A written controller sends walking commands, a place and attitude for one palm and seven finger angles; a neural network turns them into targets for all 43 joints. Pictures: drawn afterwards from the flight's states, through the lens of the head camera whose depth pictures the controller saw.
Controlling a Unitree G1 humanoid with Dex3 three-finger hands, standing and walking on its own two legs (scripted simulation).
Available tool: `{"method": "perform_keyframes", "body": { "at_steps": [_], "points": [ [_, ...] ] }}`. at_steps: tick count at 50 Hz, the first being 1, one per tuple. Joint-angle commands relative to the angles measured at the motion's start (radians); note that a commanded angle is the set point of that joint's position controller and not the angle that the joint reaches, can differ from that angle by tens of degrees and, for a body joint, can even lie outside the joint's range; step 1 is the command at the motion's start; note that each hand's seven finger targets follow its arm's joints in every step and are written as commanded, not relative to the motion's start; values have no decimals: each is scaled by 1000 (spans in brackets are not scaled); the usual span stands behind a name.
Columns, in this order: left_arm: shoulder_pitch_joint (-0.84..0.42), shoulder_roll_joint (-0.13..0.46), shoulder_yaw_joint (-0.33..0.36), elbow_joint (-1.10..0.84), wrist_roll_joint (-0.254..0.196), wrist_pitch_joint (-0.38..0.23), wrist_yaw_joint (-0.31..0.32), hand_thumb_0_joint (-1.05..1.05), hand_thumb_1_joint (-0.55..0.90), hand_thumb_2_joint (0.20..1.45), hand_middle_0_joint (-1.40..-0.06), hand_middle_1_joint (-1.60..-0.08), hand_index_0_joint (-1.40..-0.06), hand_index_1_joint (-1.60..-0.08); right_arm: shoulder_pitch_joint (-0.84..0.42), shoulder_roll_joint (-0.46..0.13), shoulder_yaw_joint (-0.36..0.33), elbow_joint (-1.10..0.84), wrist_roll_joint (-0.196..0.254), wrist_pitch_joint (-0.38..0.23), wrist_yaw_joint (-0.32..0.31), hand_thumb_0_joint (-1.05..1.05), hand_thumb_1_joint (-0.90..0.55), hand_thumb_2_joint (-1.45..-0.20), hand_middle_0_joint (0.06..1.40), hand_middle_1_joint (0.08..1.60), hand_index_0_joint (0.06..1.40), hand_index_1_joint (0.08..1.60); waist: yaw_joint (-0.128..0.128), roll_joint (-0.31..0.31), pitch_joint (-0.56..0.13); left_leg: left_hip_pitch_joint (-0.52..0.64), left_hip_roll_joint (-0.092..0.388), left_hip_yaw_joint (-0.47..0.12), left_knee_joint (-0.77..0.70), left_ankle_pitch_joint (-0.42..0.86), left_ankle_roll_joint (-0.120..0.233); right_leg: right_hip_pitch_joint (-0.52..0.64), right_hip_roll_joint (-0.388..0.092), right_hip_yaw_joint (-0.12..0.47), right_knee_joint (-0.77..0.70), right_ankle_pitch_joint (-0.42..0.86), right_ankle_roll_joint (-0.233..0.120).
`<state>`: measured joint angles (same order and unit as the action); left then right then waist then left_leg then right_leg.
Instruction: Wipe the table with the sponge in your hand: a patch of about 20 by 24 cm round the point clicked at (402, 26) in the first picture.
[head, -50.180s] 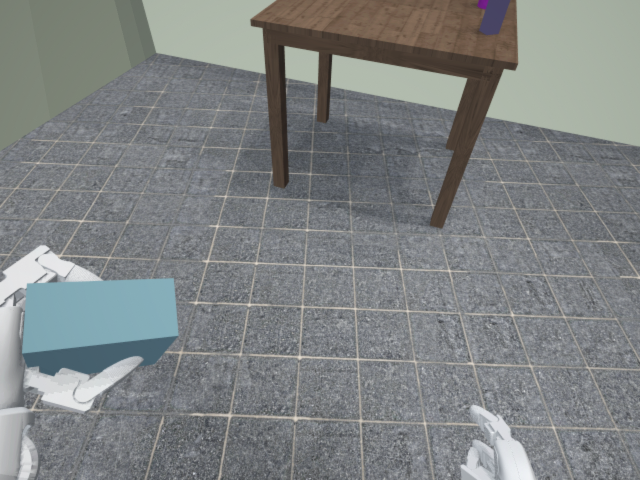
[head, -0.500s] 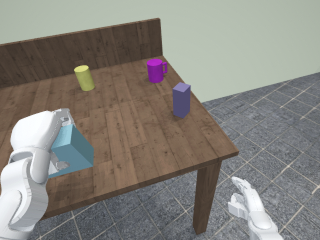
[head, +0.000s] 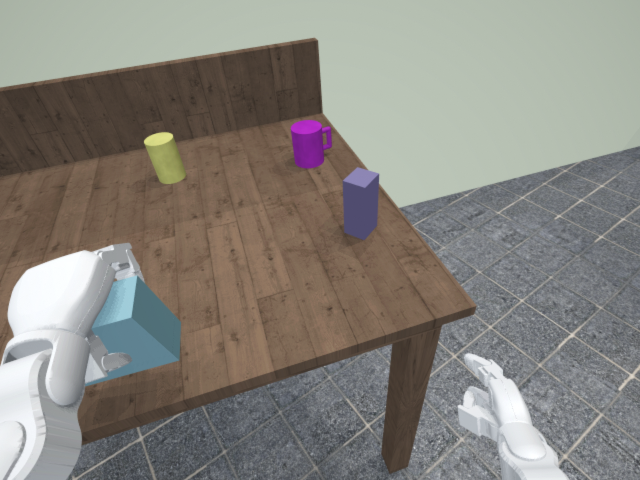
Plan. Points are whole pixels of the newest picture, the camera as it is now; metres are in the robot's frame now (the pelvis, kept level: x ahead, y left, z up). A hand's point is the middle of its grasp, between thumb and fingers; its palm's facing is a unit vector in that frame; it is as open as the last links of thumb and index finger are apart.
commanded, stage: bring the sponge back beside the body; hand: left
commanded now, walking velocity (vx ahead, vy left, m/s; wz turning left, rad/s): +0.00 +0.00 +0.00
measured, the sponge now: (115, 340) +0.20 +0.29 +0.11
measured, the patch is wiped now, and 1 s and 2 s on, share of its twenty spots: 0.95 0.95 0.95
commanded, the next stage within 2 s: step back with the hand held close in 0.52 s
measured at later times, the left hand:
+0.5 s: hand (89, 322) +0.19 +0.29 +0.16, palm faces +0.20 -0.15 -0.97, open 9.7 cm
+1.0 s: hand (103, 288) +0.20 +0.26 +0.21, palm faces +0.36 -0.80 -0.49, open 9.7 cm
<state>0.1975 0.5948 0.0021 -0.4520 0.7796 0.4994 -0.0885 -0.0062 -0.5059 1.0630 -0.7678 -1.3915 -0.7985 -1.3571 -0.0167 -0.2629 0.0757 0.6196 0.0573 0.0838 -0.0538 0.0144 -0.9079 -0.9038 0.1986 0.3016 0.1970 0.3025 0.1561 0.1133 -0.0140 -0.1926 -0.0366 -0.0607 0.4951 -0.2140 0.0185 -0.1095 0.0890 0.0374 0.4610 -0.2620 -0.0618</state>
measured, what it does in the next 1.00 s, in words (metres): stands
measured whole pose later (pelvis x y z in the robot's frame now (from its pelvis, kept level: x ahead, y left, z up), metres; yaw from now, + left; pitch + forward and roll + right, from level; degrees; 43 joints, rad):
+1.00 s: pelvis +0.00 +0.02 -0.01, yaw +2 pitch +2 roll -3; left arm 0.48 0.50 0.43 -0.73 -0.08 -0.06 0.11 -0.01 -0.51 1.05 -0.77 -1.40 -0.81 -1.37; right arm 0.25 -0.25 0.03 0.58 0.02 0.07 -0.06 0.01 -0.91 -0.90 0.20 0.30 0.20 0.30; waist 0.00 0.02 0.01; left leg -0.41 -0.05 -0.08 0.62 -0.24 0.04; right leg -0.29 0.08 0.00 0.54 -0.28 -0.02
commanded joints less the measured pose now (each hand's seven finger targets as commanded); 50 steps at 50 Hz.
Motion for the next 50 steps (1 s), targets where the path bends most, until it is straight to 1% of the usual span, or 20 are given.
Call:
{"method": "perform_keyframes", "body": {
  "at_steps": [1,4,7,15,16,24,29,31,32,33,34,35,36,38,40,41,42,44,47,50],
  "points": [
    [-192,220,191,-189,37,0,56,0,100,1300,-1200,-1600,-1200,-1600,-290,-85,-36,-195,7,-63,1,0,-900,-900,200,300,200,300,-6,-27,-138,87,-3,-26,-53,134,24,-55,-32,103,-114,107,-22],
    [-159,177,153,-190,27,-2,52,0,100,1300,-1200,-1600,-1200,-1600,-265,-84,-37,-193,1,-59,1,0,-900,-900,200,300,200,300,-9,-37,-137,86,-1,-15,-49,146,26,-54,-44,58,-110,125,-9],
    [-173,199,164,-268,41,-6,57,0,100,1300,-1200,-1600,-1200,-1600,-272,-81,-37,-207,-2,-69,1,0,-900,-900,200,300,200,300,-2,-4,-186,93,-2,-23,-49,158,29,-24,-41,65,-92,136,-17],
    [-195,228,187,-215,66,-12,76,0,100,1300,-1200,-1600,-1200,-1600,-247,-84,-40,-183,-7,-57,0,0,-900,-900,200,300,200,300,-7,-22,-129,91,2,-25,-66,150,25,-43,-32,57,-112,107,-20],
    [-205,244,202,-230,69,-5,75,0,100,1300,-1200,-1600,-1200,-1600,-285,-83,-35,-193,1,-63,-2,0,-900,-900,200,300,200,300,-5,23,-126,92,1,-34,-75,124,25,-46,-21,95,-117,82,-31],
    [-141,171,146,-197,30,-3,52,0,100,1300,-1200,-1600,-1200,-1600,-268,-85,-35,-191,0,-63,-1,0,-900,-900,200,300,200,300,-8,-44,-139,86,2,-25,-69,125,26,-42,-39,48,-118,87,-11],
    [-154,210,175,-224,47,-13,57,0,100,1300,-1200,-1600,-1200,-1600,-260,-86,-34,-193,-6,-64,-3,0,-900,-900,200,300,200,300,-7,-43,-141,83,1,-23,-67,120,28,-42,-38,55,-118,75,-13],
    [-192,253,205,-260,60,-12,64,0,100,1300,-1200,-1600,-1200,-1600,-285,-85,-34,-199,-2,-67,-4,0,-900,-900,200,300,200,300,-7,19,-131,82,2,-33,-75,96,27,-45,-25,97,-122,49,-26],
    [-171,151,129,-56,78,4,66,0,100,1300,-1200,-1600,-1200,-1600,-244,-86,-30,-173,-6,-61,-11,0,-900,-900,200,300,200,300,-28,-41,-60,53,0,-11,-70,73,22,-93,-29,53,-130,12,-19],
    [-325,26,375,-291,-799,-261,116,0,100,1300,-1200,-1600,-1200,-1600,-47,-62,-43,-365,8,-65,-3,0,-900,-900,200,300,200,300,-135,-191,106,19,13,-63,27,-114,41,-303,-89,167,-238,-4,-3],
    [-102,110,403,-74,-800,-341,139,0,100,1300,-1200,-1600,-1200,-1600,32,-67,-20,-267,-20,-69,-5,0,-900,-900,200,300,200,300,-123,-298,38,52,6,-54,92,-149,39,-338,-132,173,-254,-80,-19],
    [-72,35,329,-90,-801,-371,139,0,100,1300,-1200,-1600,-1200,-1600,7,-48,-26,-265,-22,-61,2,0,-900,-900,200,300,200,300,-127,-300,38,43,-5,-49,115,-144,33,-347,-149,171,-248,-89,-28],
    [-79,88,434,-209,-824,-420,164,0,100,1300,-1200,-1600,-1200,-1600,74,-58,-40,-267,-11,-58,-1,0,-900,-900,200,300,200,300,-131,-317,-1,80,13,-58,154,-140,32,-365,-195,222,-267,-81,-29],
    [-58,90,450,-411,-847,-501,189,0,100,1300,-1200,-1600,-1200,-1600,83,-70,-47,-268,-20,-66,-13,0,-900,-900,200,300,200,300,-141,-135,-134,76,53,-49,142,-14,33,-250,-255,161,-141,200,-42],
    [21,91,482,-534,-858,-544,214,0,100,1300,-1200,-1600,-1200,-1600,81,-96,-58,-274,-25,-64,-16,0,-900,-900,200,300,200,300,-135,95,-202,38,107,-106,67,161,46,-153,-222,94,7,363,-19],
    [61,128,531,-580,-863,-563,226,0,100,1300,-1200,-1600,-1200,-1600,72,-109,-63,-280,-27,-71,-12,0,-900,-900,200,300,200,300,-122,204,-217,16,138,-148,16,186,57,-134,-179,70,56,298,4],
    [139,87,534,-560,-864,-576,230,0,100,1300,-1200,-1600,-1200,-1600,91,-96,-63,-268,-31,-76,-9,0,-900,-900,200,300,200,300,-115,222,-203,-53,154,-174,-10,163,64,-115,-147,31,76,195,19],
    [194,79,563,-542,-856,-593,235,0,100,1300,-1200,-1600,-1200,-1600,106,-97,-69,-249,-47,-82,-3,0,-900,-900,200,300,200,300,-118,182,-185,-121,163,-205,-10,228,63,-109,-125,24,82,137,20],
    [262,49,575,-429,-865,-613,235,0,100,1300,-1200,-1600,-1200,-1600,133,-87,-82,-216,-44,-80,-5,0,-900,-900,200,300,200,300,-136,-9,-220,-95,167,-201,22,305,47,-103,-124,18,43,181,24],
    [271,36,575,-333,-875,-623,233,0,100,1300,-1200,-1600,-1200,-1600,146,-95,-106,-207,-24,-77,-12,0,-900,-900,200,300,200,300,-161,-137,-235,-90,156,-153,94,258,27,-121,-186,59,22,346,14]
  ]
}}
